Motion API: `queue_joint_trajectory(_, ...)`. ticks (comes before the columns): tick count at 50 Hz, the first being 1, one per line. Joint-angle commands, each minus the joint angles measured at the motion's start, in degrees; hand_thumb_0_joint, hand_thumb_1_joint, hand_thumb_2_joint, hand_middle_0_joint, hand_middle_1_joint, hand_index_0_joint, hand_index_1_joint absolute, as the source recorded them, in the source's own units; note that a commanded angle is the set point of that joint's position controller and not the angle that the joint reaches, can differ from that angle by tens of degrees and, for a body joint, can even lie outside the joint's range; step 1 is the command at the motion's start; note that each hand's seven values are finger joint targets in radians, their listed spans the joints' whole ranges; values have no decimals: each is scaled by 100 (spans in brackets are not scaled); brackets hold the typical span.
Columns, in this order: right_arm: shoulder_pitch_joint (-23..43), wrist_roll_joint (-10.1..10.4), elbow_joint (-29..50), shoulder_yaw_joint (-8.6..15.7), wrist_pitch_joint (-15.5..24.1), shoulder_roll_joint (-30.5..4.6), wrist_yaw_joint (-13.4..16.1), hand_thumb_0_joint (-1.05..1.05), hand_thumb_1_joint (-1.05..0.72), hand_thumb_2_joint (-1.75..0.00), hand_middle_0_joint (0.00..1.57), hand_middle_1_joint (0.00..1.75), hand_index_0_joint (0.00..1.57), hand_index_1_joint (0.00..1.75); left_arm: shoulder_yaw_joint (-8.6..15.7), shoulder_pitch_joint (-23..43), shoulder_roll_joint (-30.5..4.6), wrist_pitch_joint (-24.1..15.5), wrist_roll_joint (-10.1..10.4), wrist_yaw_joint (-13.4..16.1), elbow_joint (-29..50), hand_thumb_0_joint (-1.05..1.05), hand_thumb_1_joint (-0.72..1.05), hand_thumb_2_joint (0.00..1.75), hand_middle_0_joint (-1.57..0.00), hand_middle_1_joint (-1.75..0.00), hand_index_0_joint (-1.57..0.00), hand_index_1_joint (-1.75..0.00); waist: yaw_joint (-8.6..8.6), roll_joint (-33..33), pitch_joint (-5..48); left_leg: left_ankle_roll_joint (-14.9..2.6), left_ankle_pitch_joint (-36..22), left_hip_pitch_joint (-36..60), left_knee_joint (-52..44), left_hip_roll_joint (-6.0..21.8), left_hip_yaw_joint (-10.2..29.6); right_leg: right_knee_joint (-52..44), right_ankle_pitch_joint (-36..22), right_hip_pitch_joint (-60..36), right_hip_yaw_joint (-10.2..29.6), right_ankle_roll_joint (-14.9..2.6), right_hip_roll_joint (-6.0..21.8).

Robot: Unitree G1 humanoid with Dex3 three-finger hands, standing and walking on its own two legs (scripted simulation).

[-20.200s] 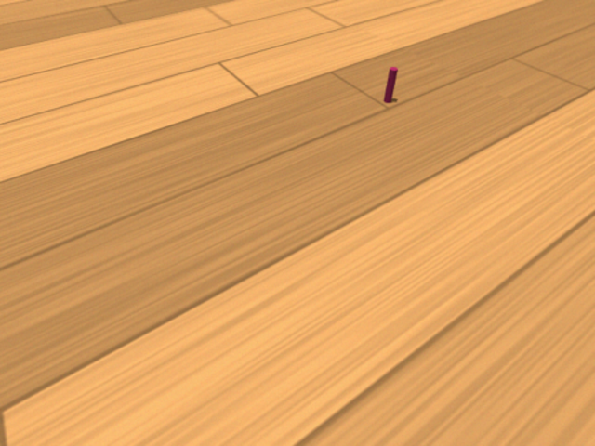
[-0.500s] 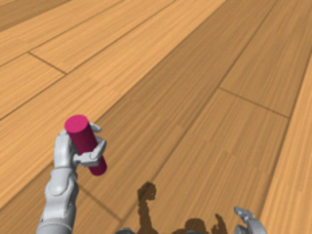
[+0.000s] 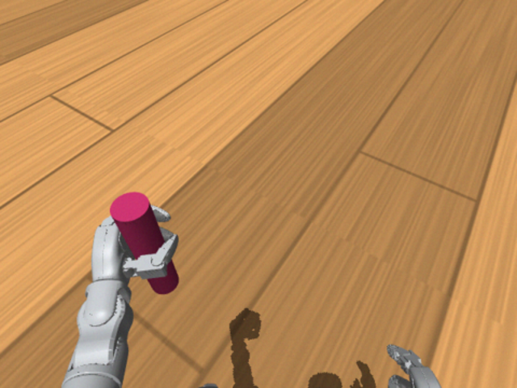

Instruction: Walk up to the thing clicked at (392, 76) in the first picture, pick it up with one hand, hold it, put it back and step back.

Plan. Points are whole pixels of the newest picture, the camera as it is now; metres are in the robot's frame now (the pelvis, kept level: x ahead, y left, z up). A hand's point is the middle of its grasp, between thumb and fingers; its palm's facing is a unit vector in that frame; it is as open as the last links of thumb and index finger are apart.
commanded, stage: hold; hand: left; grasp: from the side
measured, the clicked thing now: (150, 250) +0.32 +0.18 +0.03
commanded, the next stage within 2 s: crouch in 1.76 s
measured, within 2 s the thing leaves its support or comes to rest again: neither
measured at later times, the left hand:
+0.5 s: hand (152, 247) +0.32 +0.17 +0.05, palm faces +0.11 -0.99 -0.01, open 6.6 cm
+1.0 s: hand (154, 247) +0.31 +0.17 +0.06, palm faces +0.10 -0.99 -0.02, open 6.6 cm
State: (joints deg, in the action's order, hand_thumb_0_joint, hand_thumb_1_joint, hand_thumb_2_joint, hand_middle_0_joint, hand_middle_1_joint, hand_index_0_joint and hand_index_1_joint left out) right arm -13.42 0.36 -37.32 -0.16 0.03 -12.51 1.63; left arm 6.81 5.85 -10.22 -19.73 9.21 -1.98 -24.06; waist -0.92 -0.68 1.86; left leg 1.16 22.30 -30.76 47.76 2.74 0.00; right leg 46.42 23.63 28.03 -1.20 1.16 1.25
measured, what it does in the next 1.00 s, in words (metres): stands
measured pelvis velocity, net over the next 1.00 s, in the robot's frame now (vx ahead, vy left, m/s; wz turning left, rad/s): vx -0.01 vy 0.00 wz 0.00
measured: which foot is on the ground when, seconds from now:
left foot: down 0.00-1.00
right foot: down 0.00-1.00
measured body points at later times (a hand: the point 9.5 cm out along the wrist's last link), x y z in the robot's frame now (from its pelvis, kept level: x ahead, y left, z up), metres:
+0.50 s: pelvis -0.01 +0.00 +0.00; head +0.02 +0.00 +0.45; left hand +0.30 +0.22 +0.05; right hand +0.12 -0.24 -0.11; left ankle +0.02 +0.13 -0.70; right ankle +0.00 -0.13 -0.70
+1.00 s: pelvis -0.01 +0.00 +0.00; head +0.02 +0.00 +0.45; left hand +0.30 +0.22 +0.06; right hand +0.13 -0.24 -0.11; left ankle +0.02 +0.13 -0.70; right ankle +0.00 -0.13 -0.70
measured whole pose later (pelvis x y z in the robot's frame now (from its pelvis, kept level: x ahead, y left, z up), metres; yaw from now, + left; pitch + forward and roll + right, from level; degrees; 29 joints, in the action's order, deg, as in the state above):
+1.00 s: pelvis -0.01 +0.00 +0.00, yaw +0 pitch +5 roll -1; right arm -13.0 0.3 -38.4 0.0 1.4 -12.6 1.3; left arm 6.3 5.8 -10.2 -20.8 9.2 -1.9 -24.5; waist -0.9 -0.9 1.9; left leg 1.1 21.5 -30.4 47.3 2.6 0.1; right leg 46.0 22.9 27.7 -1.3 1.1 1.3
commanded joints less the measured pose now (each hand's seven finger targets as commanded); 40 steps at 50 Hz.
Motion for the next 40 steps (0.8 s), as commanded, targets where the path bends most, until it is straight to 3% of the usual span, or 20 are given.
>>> queue_joint_trajectory(1, 237, 20, 651, 279, 256, -744, 40, 0, -90, -90, 20, 30, 20, 30, 185, 1850, -564, -519, 75, 28, 1165, 0, 43, 120, -127, -135, -128, -135, -119, 56, 1420, -135, -1229, 833, -636, -194, -37, -706, -1614, -348, -67, -99, -167)
queue_joint_trajectory(3, 217, 1, 641, 294, 256, -743, 49, 0, -90, -90, 20, 30, 20, 30, 320, 2065, -856, -584, 12, 54, 1578, 0, 44, 119, -126, -133, -127, -133, -59, -88, 1590, -125, -1234, 916, -660, -212, -43, -724, -1612, -493, -57, -106, -146)
queue_joint_trajectory(5, 247, 5, 646, 275, 251, -720, 33, 0, -91, -90, 20, 30, 20, 30, 266, 1811, -767, -570, -6, 54, 1430, 0, 42, 119, -128, -135, -129, -135, -27, -33, 1449, -120, -1168, 896, -701, -216, -49, -739, -1523, -463, -67, -111, -151)
queue_joint_trajectory(6, 242, -5, 654, 281, 256, -717, 22, 0, -90, -90, 20, 30, 20, 30, 252, 2125, -804, -644, 10, 62, 1851, 0, 43, 119, -128, -135, -129, -134, -28, -196, 1540, -94, -1125, 958, -723, -212, -41, -728, -1448, -478, -81, -134, -163)
queue_joint_trajectory(10, 289, 7, 620, 283, 281, -727, 6, 0, -90, -90, 20, 30, 20, 30, 203, 1961, -605, -577, 49, 58, 1262, 0, 47, 121, -128, -136, -129, -135, -102, 63, 1298, -120, -981, 776, -714, -197, -26, -752, -1352, -342, -94, -119, -176)
queue_joint_trajectory(11, 291, 4, 630, 291, 283, -732, 6, 0, -90, -90, 20, 30, 20, 30, 311, 2056, -773, -607, 34, 77, 1510, 0, 48, 120, -127, -135, -128, -134, -41, -49, 1401, -109, -956, 803, -732, -202, -26, -757, -1316, -400, -98, -131, -172)
queue_joint_trajectory(13, 257, 11, 648, 306, 270, -759, -2, 0, -90, -90, 20, 30, 20, 30, 280, 1879, -793, -585, 6, 70, 1436, 0, 44, 121, -128, -136, -129, -135, -8, -148, 1527, -97, -1075, 923, -755, -199, -28, -743, -1391, -486, -95, -140, -172)
queue_joint_trajectory(17, 250, 10, 637, 290, 276, -732, -23, 0, -90, -90, 20, 30, 20, 30, 218, 1718, -632, -585, 46, 36, 1315, 0, 45, 122, -128, -136, -129, -136, -41, -61, 1490, -101, -1199, 869, -720, -193, -13, -712, -1504, -503, -118, -132, -184)
queue_joint_trajectory(18, 265, 30, 646, 309, 273, -761, -13, 0, -90, -90, 20, 30, 20, 30, 430, 1859, -837, -629, 81, 68, 1534, 0, 45, 122, -128, -137, -129, -136, 23, -68, 1506, -99, -1190, 893, -736, -194, -15, -718, -1493, -542, -114, -132, -177)
queue_joint_trajectory(19, 293, 28, 664, 288, 282, -753, -21, 0, -91, -90, 20, 30, 20, 30, 306, 1703, -680, -583, 58, 44, 1104, 0, 44, 122, -128, -137, -129, -136, -44, 110, 1427, -112, -1154, 830, -735, -179, -3, -716, -1456, -498, -120, -124, -194)
queue_joint_trajectory(20, 250, 25, 655, 311, 275, -771, -24, 0, -90, -90, 20, 30, 20, 30, 509, 2186, -986, -675, 79, 67, 1768, 0, 44, 121, -127, -135, -128, -135, 37, -186, 1632, -88, -1183, 920, -753, -177, -5, -683, -1463, -527, -109, -151, -189)
queue_joint_trajectory(23, 199, 0, 631, 278, 291, -726, -34, 0, -91, -90, 20, 30, 20, 30, 138, 1710, -518, -649, 64, 43, 1242, 0, 45, 122, -127, -136, -129, -136, -96, 18, 1437, -98, -1133, 874, -737, -167, 12, -677, -1407, -408, -130, -139, -209)
queue_joint_trajectory(24, 211, 11, 624, 299, 313, -756, -34, 0, -90, -90, 20, 30, 20, 30, 269, 1976, -702, -683, 80, 38, 1502, 0, 47, 123, -127, -136, -129, -136, -52, -104, 1476, -92, -1123, 894, -743, -173, -4, -688, -1424, -402, -107, -142, -198)
queue_joint_trajectory(26, 230, 9, 651, 289, 309, -750, -25, 0, -91, -90, 20, 30, 20, 30, 165, 1927, -652, -679, 64, -12, 1344, 0, 45, 122, -128, -136, -129, -136, -81, -61, 1500, -107, -1076, 894, -735, -184, -5, -726, -1393, -430, -97, -131, -181)
queue_joint_trajectory(28, 205, 19, 637, 300, 317, -768, -24, 0, -91, -90, 20, 30, 20, 30, 229, 2033, -814, -695, 50, -25, 1659, 0, 45, 121, -127, -135, -128, -135, -28, -180, 1686, -88, -1098, 1017, -751, -185, -5, -724, -1395, -507, -98, -148, -184)
queue_joint_trajectory(31, 250, 23, 645, 283, 326, -764, -28, 0, -91, -90, 20, 30, 20, 30, 90, 1597, -533, -625, 82, -48, 1104, 0, 43, 121, -128, -136, -129, -136, -98, 55, 1326, -108, -1041, 848, -753, -183, -6, -749, -1361, -390, -116, -126, -195)
queue_joint_trajectory(33, 283, 30, 616, 293, 327, -754, -29, 0, -91, -90, 20, 30, 20, 30, 320, 1700, -689, -645, 106, -17, 1125, 0, 42, 121, -127, -135, -127, -135, -41, 73, 1290, -115, -1022, 747, -724, -195, -13, -763, -1358, -440, -107, -119, -172)
queue_joint_trajectory(36, 275, 21, 668, 299, 309, -756, -18, 0, -91, -90, 20, 30, 20, 30, 453, 2087, -951, -703, 49, 46, 1635, 0, 42, 122, -128, -136, -129, -136, 8, -77, 1531, -122, -930, 842, -758, -219, -56, -809, -1285, -483, -62, -122, -150)
queue_joint_trajectory(37, 322, 19, 672, 281, 308, -742, -23, 0, -91, -90, 20, 30, 20, 30, 292, 1969, -794, -727, 32, 41, 1589, 0, 40, 122, -128, -136, -128, -136, -38, -112, 1275, -104, -753, 854, -835, -217, -47, -822, -1080, -335, -86, -134, -165)
queue_joint_trajectory(40, 303, 15, 646, 277, 331, -735, -10, 0, -90, -90, 20, 30, 20, 30, 330, 1744, -727, -708, 71, 49, 1447, 0, 46, 121, -125, -133, -126, -133, -22, -18, 1413, -106, -883, 899, -787, -210, -40, -795, -1204, -433, -94, -128, -180)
